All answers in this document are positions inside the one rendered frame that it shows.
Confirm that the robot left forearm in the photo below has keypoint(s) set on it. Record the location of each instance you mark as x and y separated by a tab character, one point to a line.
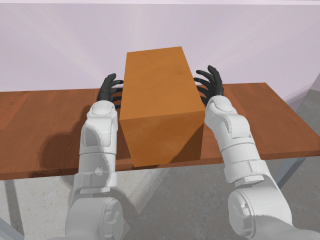
98	147

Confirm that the robot right upper arm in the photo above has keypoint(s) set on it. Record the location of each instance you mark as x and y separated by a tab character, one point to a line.
261	213

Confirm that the robot right forearm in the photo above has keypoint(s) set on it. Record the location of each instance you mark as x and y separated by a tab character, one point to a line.
243	165

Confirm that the carton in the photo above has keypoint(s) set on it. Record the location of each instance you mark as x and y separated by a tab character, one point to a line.
161	115

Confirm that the left robot hand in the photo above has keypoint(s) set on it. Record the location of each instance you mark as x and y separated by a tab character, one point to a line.
106	91

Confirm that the robot left upper arm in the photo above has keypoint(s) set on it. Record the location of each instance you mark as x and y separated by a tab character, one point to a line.
98	218

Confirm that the table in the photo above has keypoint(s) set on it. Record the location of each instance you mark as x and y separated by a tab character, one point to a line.
40	134

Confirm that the right robot hand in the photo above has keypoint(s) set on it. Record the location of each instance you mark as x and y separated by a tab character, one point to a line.
214	85

